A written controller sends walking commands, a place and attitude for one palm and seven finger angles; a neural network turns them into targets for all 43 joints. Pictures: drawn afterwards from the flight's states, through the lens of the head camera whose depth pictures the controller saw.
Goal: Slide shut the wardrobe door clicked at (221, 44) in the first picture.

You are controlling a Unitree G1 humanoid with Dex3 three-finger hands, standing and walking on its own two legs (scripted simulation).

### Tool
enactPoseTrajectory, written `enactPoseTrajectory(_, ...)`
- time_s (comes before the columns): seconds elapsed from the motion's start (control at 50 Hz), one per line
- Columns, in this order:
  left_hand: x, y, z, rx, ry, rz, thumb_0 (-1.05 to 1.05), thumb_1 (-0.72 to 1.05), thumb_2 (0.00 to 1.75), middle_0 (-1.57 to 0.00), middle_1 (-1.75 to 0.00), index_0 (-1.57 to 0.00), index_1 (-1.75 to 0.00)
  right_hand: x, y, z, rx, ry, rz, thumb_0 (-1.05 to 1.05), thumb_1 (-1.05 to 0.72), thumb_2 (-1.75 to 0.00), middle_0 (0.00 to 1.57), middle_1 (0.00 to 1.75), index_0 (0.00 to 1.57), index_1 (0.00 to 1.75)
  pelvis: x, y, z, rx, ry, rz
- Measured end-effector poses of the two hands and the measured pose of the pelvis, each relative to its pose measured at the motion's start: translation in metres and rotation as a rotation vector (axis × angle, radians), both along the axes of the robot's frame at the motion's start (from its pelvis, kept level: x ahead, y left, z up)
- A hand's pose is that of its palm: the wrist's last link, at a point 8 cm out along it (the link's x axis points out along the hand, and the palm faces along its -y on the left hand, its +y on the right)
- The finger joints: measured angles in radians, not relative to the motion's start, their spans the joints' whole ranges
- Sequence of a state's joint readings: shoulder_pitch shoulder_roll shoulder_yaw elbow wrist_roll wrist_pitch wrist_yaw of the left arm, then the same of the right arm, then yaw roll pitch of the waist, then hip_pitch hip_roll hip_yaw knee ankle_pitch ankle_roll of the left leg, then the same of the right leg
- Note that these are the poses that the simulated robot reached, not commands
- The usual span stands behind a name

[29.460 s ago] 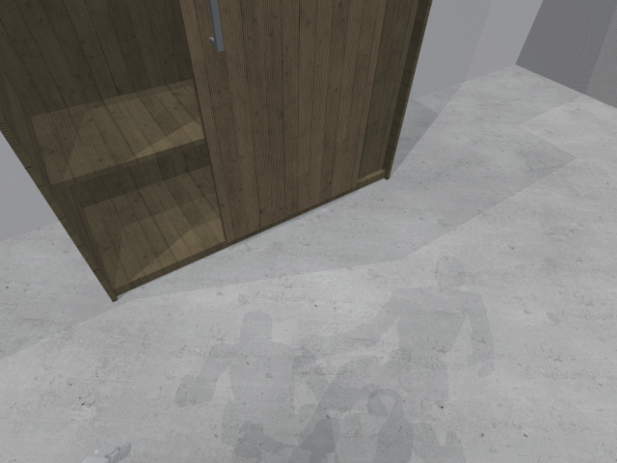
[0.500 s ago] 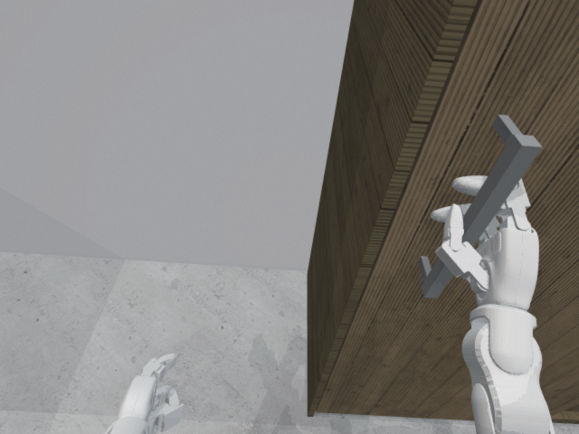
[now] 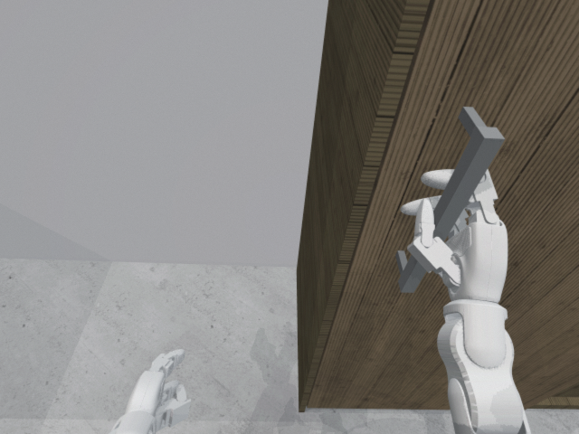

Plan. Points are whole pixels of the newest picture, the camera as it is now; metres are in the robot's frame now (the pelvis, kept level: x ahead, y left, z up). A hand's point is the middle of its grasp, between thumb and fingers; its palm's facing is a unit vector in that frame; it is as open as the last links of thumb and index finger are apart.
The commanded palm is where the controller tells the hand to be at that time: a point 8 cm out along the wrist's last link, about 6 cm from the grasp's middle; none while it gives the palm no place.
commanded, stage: loosen the grip on the handle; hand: right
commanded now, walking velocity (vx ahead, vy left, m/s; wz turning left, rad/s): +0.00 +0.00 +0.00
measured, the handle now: (433, 214) +0.32 -0.15 +0.19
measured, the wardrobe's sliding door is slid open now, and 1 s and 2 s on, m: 0.00 0.00 0.00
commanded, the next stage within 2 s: slip the hand off the handle in 0.64 s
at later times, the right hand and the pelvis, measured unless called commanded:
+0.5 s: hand (422, 241) +0.29 -0.13 +0.19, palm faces +0.21 +0.98 -0.06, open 13.8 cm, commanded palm +0.26 -0.17 +0.18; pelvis -0.02 +0.05 -0.01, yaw +0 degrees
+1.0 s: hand (451, 246) +0.28 -0.16 +0.18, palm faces +0.16 +0.99 -0.06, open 14.7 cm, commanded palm +0.26 -0.22 +0.18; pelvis +0.01 +0.03 -0.01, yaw -1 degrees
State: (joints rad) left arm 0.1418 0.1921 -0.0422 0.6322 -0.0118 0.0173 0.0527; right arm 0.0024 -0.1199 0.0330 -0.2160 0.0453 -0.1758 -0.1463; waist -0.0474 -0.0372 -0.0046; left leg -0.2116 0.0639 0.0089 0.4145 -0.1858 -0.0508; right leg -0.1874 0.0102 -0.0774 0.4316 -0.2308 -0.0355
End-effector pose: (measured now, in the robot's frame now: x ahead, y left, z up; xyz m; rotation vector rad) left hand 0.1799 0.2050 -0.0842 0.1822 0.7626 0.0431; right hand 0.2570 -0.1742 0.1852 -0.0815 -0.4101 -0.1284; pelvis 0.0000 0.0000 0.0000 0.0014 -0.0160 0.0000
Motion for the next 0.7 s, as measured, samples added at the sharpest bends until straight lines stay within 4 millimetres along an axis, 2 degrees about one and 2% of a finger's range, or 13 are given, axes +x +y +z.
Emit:
enactPoseTrajectory(0.06, 0.002, 0.0, 0.001, 0.001, -0.005, -0.004, 0.01, 0.9, 0.9, -0.21, -0.3, -0.2, -0.3, 0.0, 0.001, 0.0, 0.007, -0.001, -0.001, -0.04, -0.79, -0.84, 0.45, 1.4, 0.24, 1.39, 0.0, 0.0, 0.0, -0.001, 0.001, -0.001)
enactPoseTrajectory(0.12, 0.001, 0.001, 0.006, 0.005, -0.025, -0.031, 0.01, 0.9, 0.9, -0.21, -0.3, -0.2, -0.3, 0.003, -0.011, 0.003, -0.139, -0.022, 0.027, -0.06, -0.69, -0.8, 0.52, 1.4, 0.25, 1.39, -0.009, 0.008, -0.001, -0.005, -0.005, -0.011)
enactPoseTrajectory(0.22, -0.006, 0.01, 0.017, -0.009, -0.119, -0.061, 0.01, 0.9, 0.9, -0.21, -0.3, -0.2, -0.3, 0.003, -0.011, 0.0, 0.07, -0.003, 0.056, -0.03, -0.5, -0.7, 0.53, 1.4, 0.33, 1.37, -0.019, 0.021, -0.005, -0.013, -0.036, -0.02)
enactPoseTrajectory(0.34, -0.021, 0.033, 0.016, -0.05, -0.219, -0.025, 0.01, 0.9, 0.9, -0.21, -0.3, -0.2, -0.3, -0.002, -0.004, 0.001, 0.046, 0.001, -0.077, -0.01, -0.08, -0.5, 0.49, 1.4, 0.31, 1.34, -0.021, 0.033, -0.009, -0.017, -0.057, -0.01)
enactPoseTrajectory(0.42, -0.036, 0.054, 0.009, -0.025, -0.195, -0.013, 0.01, 0.9, 0.9, -0.21, -0.3, -0.2, -0.3, -0.002, -0.003, -0.002, 0.012, -0.035, -0.09, -0.01, 0.21, -0.36, 0.45, 1.37, 0.24, 1.3, -0.021, 0.046, -0.012, -0.019, -0.059, -0.006)
enactPoseTrajectory(0.48, -0.047, 0.071, 0.003, 0.012, -0.148, 0.003, 0.01, 0.9, 0.9, -0.21, -0.3, -0.2, -0.3, -0.001, -0.005, -0.004, -0.011, -0.064, -0.07, -0.01, 0.35, -0.29, 0.42, 1.35, 0.22, 1.26, -0.02, 0.052, -0.013, -0.012, -0.051, -0.005)
enactPoseTrajectory(0.6, -0.053, 0.095, -0.009, 0.068, -0.063, 0.034, 0.02, 0.9, 0.9, -0.2, -0.3, -0.2, -0.3, 0.0, -0.009, -0.005, -0.036, -0.086, -0.033, -0.01, 0.5, -0.22, 0.44, 1.33, 0.23, 1.21, -0.013, 0.055, -0.013, -0.003, -0.016, -0.017)
enactPoseTrajectory(0.7, -0.038, 0.093, -0.01, 0.072, -0.063, 0.034, 0.02, 0.9, 0.9, -0.2, -0.3, -0.2, -0.3, 0.001, -0.012, -0.004, -0.04, -0.079, -0.008, -0.01, 0.54, -0.2, 0.46, 1.31, 0.24, 1.17, -0.003, 0.051, -0.012, -0.006, 0.01, -0.023)
